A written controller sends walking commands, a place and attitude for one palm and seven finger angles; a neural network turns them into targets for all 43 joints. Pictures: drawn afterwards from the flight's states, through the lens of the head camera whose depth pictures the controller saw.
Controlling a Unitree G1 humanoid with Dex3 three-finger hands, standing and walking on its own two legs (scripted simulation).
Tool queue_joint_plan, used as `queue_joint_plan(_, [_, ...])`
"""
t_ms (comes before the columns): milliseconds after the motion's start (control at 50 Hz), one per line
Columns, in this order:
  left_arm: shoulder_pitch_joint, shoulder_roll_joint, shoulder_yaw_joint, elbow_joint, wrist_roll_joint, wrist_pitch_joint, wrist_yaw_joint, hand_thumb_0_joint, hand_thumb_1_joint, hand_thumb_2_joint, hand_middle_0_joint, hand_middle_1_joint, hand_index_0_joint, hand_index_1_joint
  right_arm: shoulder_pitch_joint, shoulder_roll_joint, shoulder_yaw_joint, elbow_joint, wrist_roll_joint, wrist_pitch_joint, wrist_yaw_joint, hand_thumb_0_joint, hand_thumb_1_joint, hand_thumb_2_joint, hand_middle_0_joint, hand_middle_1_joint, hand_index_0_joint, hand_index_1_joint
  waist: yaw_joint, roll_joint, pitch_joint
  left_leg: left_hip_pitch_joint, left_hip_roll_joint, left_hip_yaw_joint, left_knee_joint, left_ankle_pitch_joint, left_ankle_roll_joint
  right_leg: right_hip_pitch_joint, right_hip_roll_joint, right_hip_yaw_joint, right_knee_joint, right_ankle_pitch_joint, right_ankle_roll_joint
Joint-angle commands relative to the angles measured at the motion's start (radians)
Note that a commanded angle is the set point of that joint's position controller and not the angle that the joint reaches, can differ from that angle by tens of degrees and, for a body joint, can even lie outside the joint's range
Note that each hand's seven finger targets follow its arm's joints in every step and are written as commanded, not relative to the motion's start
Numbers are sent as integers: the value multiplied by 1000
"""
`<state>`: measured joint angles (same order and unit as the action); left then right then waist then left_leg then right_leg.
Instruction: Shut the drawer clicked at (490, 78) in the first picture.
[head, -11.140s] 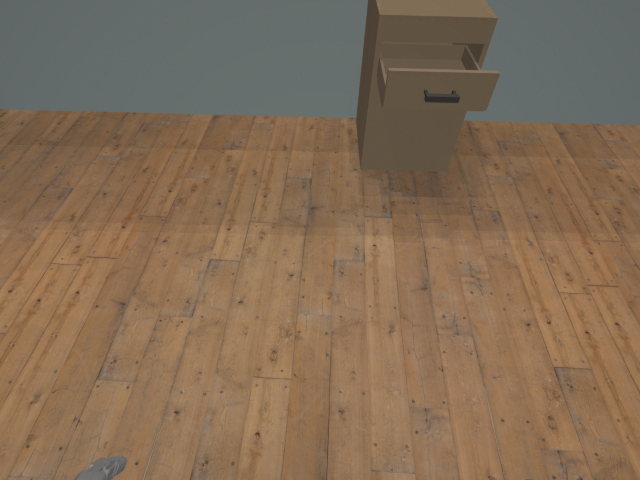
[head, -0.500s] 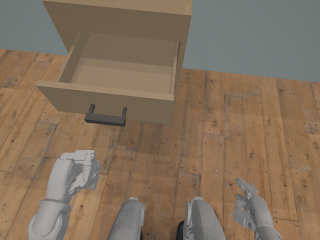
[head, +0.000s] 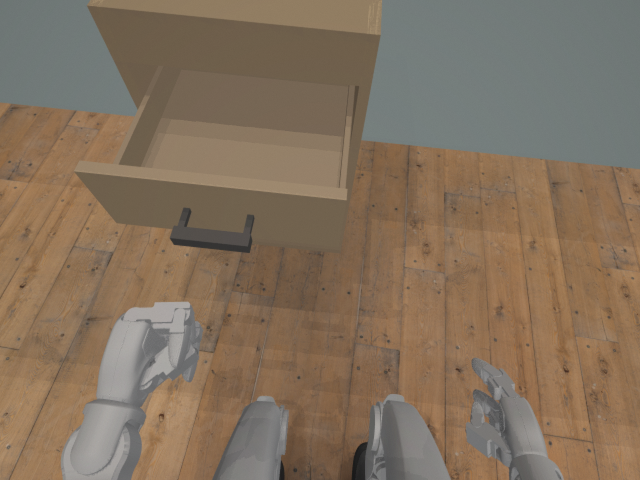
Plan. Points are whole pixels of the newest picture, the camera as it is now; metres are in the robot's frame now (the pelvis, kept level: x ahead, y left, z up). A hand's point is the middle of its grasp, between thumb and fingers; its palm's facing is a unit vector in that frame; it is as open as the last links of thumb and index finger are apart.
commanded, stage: bring the fist close to the handle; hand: left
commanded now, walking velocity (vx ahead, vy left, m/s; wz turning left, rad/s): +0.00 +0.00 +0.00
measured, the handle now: (215, 228) +0.46 +0.19 -0.07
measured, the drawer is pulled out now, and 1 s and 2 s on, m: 0.23 0.23 0.22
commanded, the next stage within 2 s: push the drawer shut in 1.30 s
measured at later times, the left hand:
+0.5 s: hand (214, 321) +0.31 +0.15 -0.03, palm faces -0.09 -0.99 -0.04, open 3.2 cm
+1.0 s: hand (226, 299) +0.35 +0.16 -0.08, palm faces -0.08 -1.00 -0.05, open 3.2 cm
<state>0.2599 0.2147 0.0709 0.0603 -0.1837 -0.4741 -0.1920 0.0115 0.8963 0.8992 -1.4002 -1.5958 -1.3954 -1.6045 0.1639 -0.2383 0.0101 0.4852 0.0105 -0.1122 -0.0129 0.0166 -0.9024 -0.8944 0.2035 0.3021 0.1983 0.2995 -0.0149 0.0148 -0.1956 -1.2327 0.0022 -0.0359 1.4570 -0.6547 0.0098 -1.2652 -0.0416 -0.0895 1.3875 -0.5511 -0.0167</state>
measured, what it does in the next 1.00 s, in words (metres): lowers itself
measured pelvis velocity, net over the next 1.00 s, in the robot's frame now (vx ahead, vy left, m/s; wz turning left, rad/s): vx -0.02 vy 0.00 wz -0.02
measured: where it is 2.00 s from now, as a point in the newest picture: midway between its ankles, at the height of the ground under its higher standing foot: outside the picture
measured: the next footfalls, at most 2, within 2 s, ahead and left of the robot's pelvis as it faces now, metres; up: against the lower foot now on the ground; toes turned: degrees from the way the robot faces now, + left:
none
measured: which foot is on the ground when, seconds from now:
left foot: down 0.00-1.00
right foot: down 0.00-1.00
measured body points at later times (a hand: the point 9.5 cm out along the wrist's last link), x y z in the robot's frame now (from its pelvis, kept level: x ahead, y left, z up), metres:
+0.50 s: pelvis -0.01 +0.00 -0.04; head +0.14 +0.02 +0.39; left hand +0.30 +0.21 -0.03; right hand +0.18 -0.24 -0.14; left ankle +0.01 +0.11 -0.59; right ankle +0.05 -0.12 -0.59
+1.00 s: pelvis -0.02 +0.00 -0.07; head +0.15 +0.02 +0.34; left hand +0.35 +0.21 -0.07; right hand +0.15 -0.25 -0.19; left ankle +0.01 +0.11 -0.59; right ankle +0.05 -0.12 -0.59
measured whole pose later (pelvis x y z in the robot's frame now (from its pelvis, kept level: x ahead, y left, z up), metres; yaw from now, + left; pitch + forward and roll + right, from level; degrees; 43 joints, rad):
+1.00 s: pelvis -0.02 +0.00 -0.07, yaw -1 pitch +32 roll -3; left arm -0.23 0.25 0.16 0.43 -0.16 -0.49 -0.19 0.01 0.90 0.90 -1.40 -1.60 -1.40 -1.60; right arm 0.12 -0.27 0.01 0.54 -0.01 -0.02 0.02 0.01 -0.90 -0.89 0.20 0.30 0.20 0.30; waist -0.05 0.02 -0.21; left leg -1.58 0.00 -0.03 1.73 -0.71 0.01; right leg -1.62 -0.05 -0.08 1.65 -0.59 -0.02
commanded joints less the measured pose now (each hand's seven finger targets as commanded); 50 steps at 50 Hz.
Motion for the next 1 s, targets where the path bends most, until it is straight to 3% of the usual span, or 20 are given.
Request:
queue_joint_plan(0, [-138, 68, 35, -133, -8, -79, -5, 0, 900, 900, -1400, -1600, -1400, -1600, -13, -147, -64, -122, -4, -52, -10, 0, -900, -900, 200, 300, 200, 300, -26, 22, -297, 128, -20, -19, -191, 238, 10, 220, 34, 47, -151, 107, -21])
queue_joint_plan(40, [-169, 73, 34, -135, -7, -87, -6, 0, 900, 900, -1400, -1600, -1400, -1600, -11, -148, -65, -115, -8, -54, -9, 0, -900, -900, 200, 300, 200, 300, -25, 32, -328, 137, -18, -21, -176, 270, 10, 209, 35, 44, -129, 133, -23])
queue_joint_plan(80, [-154, 81, 52, -127, -7, -89, -9, 0, 900, 900, -1400, -1600, -1400, -1600, -12, -149, -69, -119, -8, -50, -4, 0, -900, -900, 200, 300, 200, 300, -8, 38, -370, 148, -19, -18, -175, 297, 6, 224, 33, 45, -117, 157, -25])
queue_joint_plan(200, [-254, 79, 49, -80, 1, -70, 5, 0, 900, 900, -1400, -1600, -1400, -1600, -15, -153, -66, -107, -8, -28, 4, 0, -900, -900, 200, 300, 200, 300, -21, 30, -378, 99, -22, -20, -144, 280, 9, 199, 32, 50, -92, 149, -23])
queue_joint_plan(360, [-313, 101, 84, -35, 0, -72, 5, 0, 900, 900, -1400, -1600, -1400, -1600, -11, -160, -68, -91, -11, -6, 9, 0, -900, -900, 200, 300, 200, 300, -18, 22, -445, 73, -18, -21, -102, 317, 9, 184, 35, 54, -46, 191, -24])
queue_joint_plan(380, [-318, 94, 75, -34, 3, -73, 3, 0, 900, 900, -1400, -1600, -1400, -1600, -12, -162, -69, -94, -10, -4, 12, 0, -900, -900, 200, 300, 200, 300, -16, 41, -449, 79, -18, -22, -102, 321, 6, 170, 33, 51, -38, 188, -25])
queue_joint_plan(400, [-339, 70, 49, -19, 6, -71, 4, 0, 900, 900, -1400, -1600, -1400, -1600, -11, -161, -68, -89, -9, -2, 14, 0, -900, -900, 200, 300, 200, 300, -30, 33, -434, 79, -17, -26, -98, 315, 7, 148, 34, 46, -36, 182, -24])
queue_joint_plan(480, [-383, 82, 59, -7, 9, -80, 13, 0, 900, 900, -1400, -1600, -1400, -1600, -6, -169, -72, -78, -12, 4, 16, 0, -900, -900, 200, 300, 200, 300, -32, 35, -463, 76, -15, -32, -78, 325, 4, 115, 32, 43, -10, 184, -25])
queue_joint_plan(540, [-413, 106, 85, 46, 13, -79, 22, 0, 900, 900, -1400, -1600, -1400, -1600, -4, -171, -68, -72, -14, 13, 16, 0, -900, -900, 200, 300, 200, 300, -33, 20, -437, 18, -20, -27, -62, 285, 7, 108, 34, 47, -4, 156, -27])
queue_joint_plan(620, [-518, 112, 98, 74, 17, -96, 34, 0, 900, 900, -1400, -1600, -1400, -1600, -9, -172, -68, -64, -16, 21, 15, 0, -900, -900, 200, 300, 200, 300, -43, 12, -459, -29, -23, -19, -34, 242, 11, 104, 31, 62, 4, 128, -22])
queue_joint_plan(640, [-509, 131, 115, 91, 18, -96, 32, 0, 900, 900, -1400, -1600, -1400, -1600, -3, -174, -66, -64, -17, 23, 13, 0, -900, -900, 200, 300, 200, 300, -33, 25, -463, -30, -23, -22, -34, 245, 9, 94, 34, 58, 16, 126, -26])
queue_joint_plan(680, [-572, 112, 89, 95, 25, -102, 27, 0, 900, 900, -1400, -1600, -1400, -1600, -7, -178, -67, -60, -18, 25, 14, 0, -900, -900, 200, 300, 200, 300, -48, 44, -485, -17, -21, -21, -19, 251, 8, 66, 31, 58, 27, 133, -24])
queue_joint_plan(740, [-559, 129, 114, 136, 16, -97, 18, 0, 900, 900, -1400, -1600, -1400, -1600, 5, -182, -67, -58, -17, 30, 14, 0, -900, -900, 200, 300, 200, 300, -43, 21, -504, -35, -21, -21, -7, 266, 10, 80, 34, 58, 38, 152, -25])
queue_joint_plan(780, [-595, 128, 110, 128, 15, -96, 11, 0, 900, 900, -1400, -1600, -1400, -1600, 3, -183, -68, -57, -18, 36, 17, 0, -900, -900, 200, 300, 200, 300, -43, 51, -529, -36, -21, -17, 5, 275, 8, 78, 29, 63, 50, 165, -23])
queue_joint_plan(840, [-609, 145, 136, 196, 10, -85, 7, 0, 900, 900, -1400, -1600, -1400, -1600, 9, -185, -65, -52, -16, 43, 15, 0, -900, -900, 200, 300, 200, 300, -53, 2, -498, -94, -22, -14, 24, 251, 14, 71, 33, 64, 55, 153, -21])
queue_joint_plan(880, [-683, 157, 144, 187, 13, -93, 6, 0, 900, 900, -1400, -1600, -1400, -1600, 7, -187, -64, -47, -18, 46, 13, 0, -900, -900, 200, 300, 200, 300, -55, 41, -511, -98, -22, -14, 35, 250, 11, 49, 29, 66, 69, 150, -21])
queue_joint_plan(980, [-635, 150, 129, 106, 10, -93, 6, 0, 900, 900, -1400, -1600, -1400, -1600, 11, -189, -69, -64, -15, 54, 20, 0, -900, -900, 200, 300, 200, 300, -37, 76, -589, -15, -18, -22, 18, 308, 4, 60, 29, 59, 76, 184, -25])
